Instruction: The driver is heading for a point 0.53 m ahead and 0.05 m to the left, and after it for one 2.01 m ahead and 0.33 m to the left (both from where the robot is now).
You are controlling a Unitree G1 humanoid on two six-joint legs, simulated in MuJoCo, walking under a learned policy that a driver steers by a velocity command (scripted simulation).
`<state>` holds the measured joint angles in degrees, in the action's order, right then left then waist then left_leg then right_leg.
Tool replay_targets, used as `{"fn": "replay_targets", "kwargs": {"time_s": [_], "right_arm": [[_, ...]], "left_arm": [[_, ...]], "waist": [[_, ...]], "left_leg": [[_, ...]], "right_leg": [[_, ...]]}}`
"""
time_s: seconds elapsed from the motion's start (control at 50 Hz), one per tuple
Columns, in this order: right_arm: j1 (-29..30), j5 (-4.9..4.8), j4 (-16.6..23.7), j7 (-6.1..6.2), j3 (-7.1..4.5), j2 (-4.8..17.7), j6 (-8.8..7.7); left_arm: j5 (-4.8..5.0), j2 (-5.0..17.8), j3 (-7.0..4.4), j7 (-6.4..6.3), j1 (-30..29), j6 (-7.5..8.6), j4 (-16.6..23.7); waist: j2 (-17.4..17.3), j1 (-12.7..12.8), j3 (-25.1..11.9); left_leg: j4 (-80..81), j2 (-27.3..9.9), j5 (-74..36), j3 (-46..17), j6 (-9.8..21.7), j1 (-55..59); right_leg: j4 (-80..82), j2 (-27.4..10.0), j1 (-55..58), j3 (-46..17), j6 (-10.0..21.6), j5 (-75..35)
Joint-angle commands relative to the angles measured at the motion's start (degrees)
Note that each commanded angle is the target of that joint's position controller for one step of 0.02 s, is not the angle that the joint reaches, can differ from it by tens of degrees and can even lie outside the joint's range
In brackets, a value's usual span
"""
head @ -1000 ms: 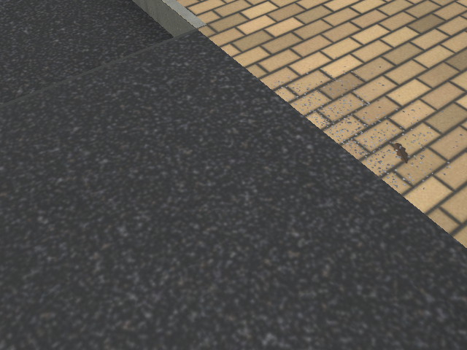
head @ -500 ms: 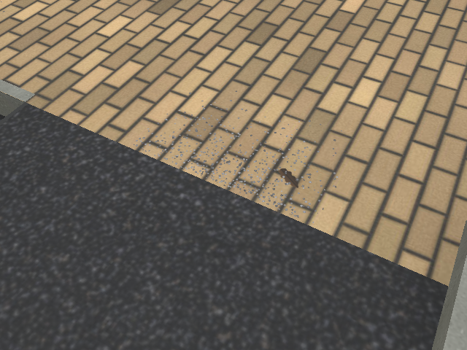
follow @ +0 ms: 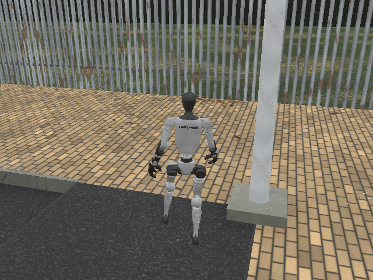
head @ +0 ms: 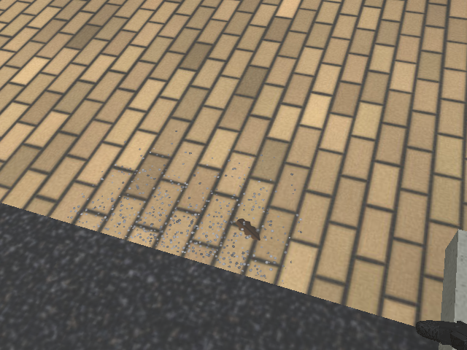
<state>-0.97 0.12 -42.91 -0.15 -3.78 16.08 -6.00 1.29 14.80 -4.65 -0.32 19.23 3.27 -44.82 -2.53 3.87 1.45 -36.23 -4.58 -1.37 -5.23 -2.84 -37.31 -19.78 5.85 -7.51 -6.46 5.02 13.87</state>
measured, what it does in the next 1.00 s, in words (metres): walks ahead: left foot, then right foot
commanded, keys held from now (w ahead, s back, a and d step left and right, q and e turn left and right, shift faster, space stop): w+e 0.04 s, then w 0.48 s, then no key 0.06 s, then q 0.42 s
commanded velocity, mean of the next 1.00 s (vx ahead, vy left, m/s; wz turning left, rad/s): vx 0.36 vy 0.00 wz -0.03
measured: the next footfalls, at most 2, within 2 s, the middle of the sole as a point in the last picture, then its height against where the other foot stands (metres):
left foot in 0.14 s outside the picture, level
right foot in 0.62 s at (326, 342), level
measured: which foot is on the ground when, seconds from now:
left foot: up 0.00-0.12, down 0.14-0.64, up 0.66-1.00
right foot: down 0.00-0.16, up 0.18-0.60, down 0.62-1.00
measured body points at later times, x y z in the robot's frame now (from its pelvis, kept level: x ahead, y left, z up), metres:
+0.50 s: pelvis +0.27 +0.03 +0.00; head +0.30 +0.03 +0.45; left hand +0.51 +0.24 -0.09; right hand +0.24 -0.24 -0.13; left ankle +0.23 +0.15 -0.75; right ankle +0.41 -0.15 -0.70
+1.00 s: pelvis +0.43 -0.03 +0.00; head +0.46 -0.03 +0.44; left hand +0.55 +0.25 -0.11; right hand +0.57 -0.31 -0.11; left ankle +0.48 +0.11 -0.71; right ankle +0.46 -0.14 -0.75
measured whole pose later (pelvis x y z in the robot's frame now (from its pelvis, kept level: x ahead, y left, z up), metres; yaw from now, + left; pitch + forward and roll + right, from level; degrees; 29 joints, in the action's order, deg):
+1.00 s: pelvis +0.43 -0.03 +0.00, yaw +3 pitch +2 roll -1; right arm -10.8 -0.5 -42.0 0.6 -4.2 17.0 3.1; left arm -0.9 15.7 -3.9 -1.4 8.3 1.5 -45.8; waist -1.5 0.5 2.3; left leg -47.9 -4.8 16.2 0.6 -2.9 -30.4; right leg -21.9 -2.3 -14.2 11.6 1.9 9.2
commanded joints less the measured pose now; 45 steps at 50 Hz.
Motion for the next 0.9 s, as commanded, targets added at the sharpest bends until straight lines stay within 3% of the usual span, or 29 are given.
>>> {"fn": "replay_targets", "kwargs": {"time_s": [0.02,0.1,0.12,0.14,0.16,0.18,0.2,0.22,0.24,0.26,0.28,0.32,0.36,0.42,0.46,0.54,0.58,0.6,0.62,0.64,0.66,0.68,0.7,0.72,0.74,0.8,0.84,0.9], "right_arm": [[6.3,-0.64,5.6,-0.8,-0.65,4.1,-1.28],[2.3,-0.52,5.1,-1.66,-1.41,6.3,-2.4],[-2.3,-0.14,3.9,-1.51,-2.01,7.1,-2.68],[-9.1,0.78,2.8,-1.23,-2.74,9.1,-2.99],[-17.9,1.83,1.6,-0.94,-3.88,13.6,-2.92],[-22.4,0.64,-1.2,-1.67,-4.28,13.7,-2.15],[-20.0,-0.82,-0.3,-1.76,-2.84,8.7,-1.85],[-17.0,-0.68,0.4,-1.53,-2.09,6.4,-1.21],[-14.0,-0.06,0.6,-1.47,-1.59,5.6,-0.76],[-12.3,0.35,0.6,-1.41,-1.04,4.4,-0.71],[-11.7,0.64,0.5,-1.38,-0.79,4.1,-0.77],[-12.6,0.09,-0.2,-1.33,-0.91,4.7,-1.07],[-13.8,-0.3,-1.0,-0.99,-1.44,6.9,-1.13],[-15.2,-0.78,-1.8,-0.57,-1.72,8.4,-0.49],[-17.0,-1.2,-2.5,-0.54,-1.71,9.0,-0.08],[-20.5,-1.54,-4.4,-0.49,-1.64,9.5,1.04],[-20.1,-1.45,-4.9,-0.1,-1.73,10.2,1.94],[-19.4,-1.61,-4.8,0.12,-1.62,10.2,2.27],[-19.7,-1.44,-4.7,0.21,-1.09,9.0,2.27],[-18.5,0.12,-2.4,0.29,0.3,5.7,1.86],[-29.2,0.34,-3.7,-0.04,2.23,0.1,1.42],[-28.1,-1.25,-5.3,0.15,0.58,6.3,1.61],[-22.3,-2.27,-3.5,0.33,-0.27,8.6,2.01],[-19.6,-1.86,-2.9,0.82,-0.26,7.7,2.78],[-18.9,-1.14,-2.9,1.21,-0.63,7.5,3.95],[-21.3,-1.02,-2.2,2.1,-1.06,5.2,7.11],[-19.5,-0.76,-0.6,2.32,-1.27,4.7,7.94],[-15.3,-0.56,1.7,1.69,-1.23,4.2,8.39]], "left_arm": [[0.38,9.5,-2.41,-0.48,1.6,0.37,2.9],[-0.13,8.9,-2.19,-0.92,1.8,-0.31,2.6],[-0.24,8.0,-1.81,-0.86,1.3,-0.39,2.8],[-0.68,5.8,-0.92,-0.55,0.7,-0.21,3.4],[-0.63,2.9,0.07,-0.61,5.2,0.17,4.4],[0.86,2.8,0.6,-0.6,10.6,0.75,3.8],[1.49,7.9,-0.36,-0.49,6.9,0.94,3.5],[1.02,9.0,-0.49,-0.35,0.6,0.93,4.6],[0.1,8.3,-0.39,-0.27,-3.2,1.11,5.8],[-0.65,7.9,-0.62,-0.18,-4.5,1.12,6.1],[-0.58,6.9,-0.54,0.03,-3.7,1.0,6.0],[-0.54,4.9,-0.04,0.22,-3.0,0.72,5.8],[-0.98,3.7,0.58,0.19,-6.2,0.79,7.2],[-0.93,2.5,1.35,0.59,-11.4,1.24,8.2],[-0.6,2.5,1.53,1.01,-14.9,1.48,8.8],[-0.22,3.6,1.37,1.94,-20.3,1.88,10.8],[-0.76,4.9,0.8,2.32,-18.7,2.31,10.7],[-1.4,6.0,0.14,2.22,-14.5,2.6,9.5],[-2.18,8.3,-0.9,1.85,-8.5,2.85,7.7],[-3.63,12.9,-1.88,1.1,-0.4,2.85,6.7],[-3.64,15.0,-2.03,1.02,1.1,1.78,6.5],[-2.48,11.6,-1.58,1.22,2.8,0.83,6.2],[-1.92,9.7,-0.87,1.16,-0.9,0.62,6.5],[-1.71,8.0,-0.25,1.06,-5.2,0.6,6.4],[-1.73,6.4,0.26,1.11,-8.6,0.59,6.4],[-3.2,7.1,-0.23,0.7,-14.2,0.98,5.8],[-3.05,7.9,-0.62,-0.03,-14.9,1.0,5.0],[-2.65,8.6,-0.94,-1.17,-14.9,0.17,4.0]], "waist": [[7.9,0.5,-0.7],[10.4,-1.8,-1.7],[10.5,-4.3,-3.5],[8.8,-7.5,-9.3],[-1.8,-8.3,-18.5],[-17.6,-7.3,-21.9],[-9.4,-8.3,-14.1],[-3.5,-8.7,-7.9],[-0.3,-7.3,-3.5],[-0.4,-5.8,-1.9],[-1.9,-4.5,-1.7],[-3.2,-3.9,-2.2],[-2.2,-4.4,-1.7],[-1.7,-6.2,-1.3],[-1.8,-7.6,-0.6],[-2.3,-8.9,1.3],[-3.2,-7.0,-0.3],[-2.9,-4.3,-2.9],[-2.0,-1.6,-7.2],[4.2,1.4,-15.4],[18.1,-1.7,-24.5],[13.0,1.1,-26.5],[10.7,0.6,-18.4],[8.0,-1.2,-14.0],[7.6,-2.9,-10.5],[10.3,-6.8,-7.2],[10.1,-6.9,-6.4],[9.0,-5.7,-6.2]], "left_leg": [[5.7,3.7,-3.5,2.1,0.5,6.9],[9.2,4.0,3.4,2.6,3.3,11.5],[11.3,4.9,3.4,4.0,4.9,17.8],[9.8,0.8,2.7,0.7,7.9,29.4],[9.5,-10.7,5.6,-16.8,15.0,49.9],[17.3,-18.9,18.7,-39.3,21.4,58.3],[19.2,-17.6,28.1,-37.8,19.4,53.7],[19.5,-15.2,26.9,-28.8,17.0,46.5],[21.0,-12.8,21.1,-22.7,16.2,38.6],[22.3,-10.7,15.8,-18.6,15.6,34.1],[23.5,-9.2,12.3,-15.7,15.3,31.0],[25.5,-8.2,6.9,-11.6,16.1,29.0],[27.1,-8.4,2.5,-8.6,16.9,28.8],[28.0,-6.7,0.4,-3.2,15.5,28.7],[27.6,-5.9,0.4,-0.9,14.5,28.7],[24.8,-8.2,-2.4,-1.4,13.4,33.4],[19.5,-8.4,-11.8,-0.9,11.4,36.4],[14.2,-6.7,-18.9,-0.1,9.9,35.9],[6.6,-3.7,-20.5,1.3,7.9,32.9],[-8.2,0.3,-4.1,3.4,4.7,22.2],[-27.4,6.9,39.8,3.7,1.0,4.7],[-33.6,5.5,41.4,-2.6,0.7,2.5],[-35.1,3.7,38.7,-1.5,0.6,-1.3],[-33.0,1.6,35.0,0.0,0.1,-1.4],[-30.8,0.2,32.2,0.4,-0.4,0.9],[-28.6,0.2,25.7,2.7,-1.8,10.0],[-25.4,-0.4,22.1,2.9,-1.7,9.1],[-18.5,-1.4,16.8,3.6,-0.9,9.7]], "right_leg": [[3.4,-12.7,-3.7,-10.7,7.6,-9.4],[-3.1,-15.4,2.3,-15.1,6.0,-12.6],[-7.3,-13.5,2.3,-14.2,4.9,-18.5],[-17.5,-10.4,-1.1,-11.5,3.0,-20.2],[-36.9,-4.0,-16.4,-5.3,-0.9,-8.1],[-51.3,-0.4,-30.9,-3.1,-3.1,19.1],[-56.8,-3.5,-37.2,-5.9,-3.1,17.4],[-57.4,-5.8,-38.0,-3.9,-3.0,12.7],[-54.2,-7.7,-36.8,-2.1,-2.8,9.2],[-50.1,-9.8,-34.8,-1.4,-2.7,6.6],[-47.4,-11.0,-31.9,-0.7,-2.7,5.2],[-42.9,-11.8,-30.1,1.3,-3.3,4.1],[-36.3,-12.5,-31.1,2.5,-4.2,0.6],[-24.6,-11.9,-28.7,4.1,-4.7,-8.9],[-18.5,-10.6,-26.1,5.4,-5.0,-13.6],[-12.1,-8.9,-25.1,6.1,-4.0,-13.2],[-8.8,-7.4,-21.2,6.4,-2.4,-11.5],[-5.8,-5.9,-13.9,7.4,-1.3,-14.3],[-4.1,-6.6,-3.3,7.1,0.3,-21.7],[-8.5,-17.8,13.2,-3.0,4.0,-42.4],[-10.8,-33.2,30.4,-19.5,14.3,-55.0],[-8.2,-31.5,26.3,-20.8,13.9,-46.8],[-6.5,-28.3,20.3,-13.7,11.5,-43.5],[-4.4,-25.8,13.5,-9.3,9.7,-40.4],[-2.0,-24.3,6.5,-5.8,8.9,-37.2],[4.2,-22.6,-7.4,1.6,9.3,-31.9],[5.9,-23.2,-8.3,4.3,9.5,-28.1],[7.0,-23.2,-7.4,7.5,9.0,-19.5]]}}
